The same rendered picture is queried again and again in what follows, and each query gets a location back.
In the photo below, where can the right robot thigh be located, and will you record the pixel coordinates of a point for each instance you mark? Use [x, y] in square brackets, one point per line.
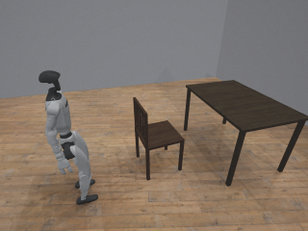
[79, 157]

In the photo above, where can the robot right upper arm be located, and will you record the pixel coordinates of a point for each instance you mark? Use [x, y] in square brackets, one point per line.
[53, 110]

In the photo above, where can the table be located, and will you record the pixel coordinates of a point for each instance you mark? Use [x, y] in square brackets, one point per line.
[248, 110]

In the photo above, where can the right robot shin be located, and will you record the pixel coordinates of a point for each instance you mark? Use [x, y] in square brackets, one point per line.
[84, 185]

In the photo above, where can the right robot hand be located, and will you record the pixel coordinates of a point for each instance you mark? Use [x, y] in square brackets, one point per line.
[62, 164]

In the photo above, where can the chair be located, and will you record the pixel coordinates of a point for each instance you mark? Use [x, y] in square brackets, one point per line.
[154, 135]

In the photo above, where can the robot right forearm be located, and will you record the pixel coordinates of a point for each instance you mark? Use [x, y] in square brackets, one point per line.
[55, 145]

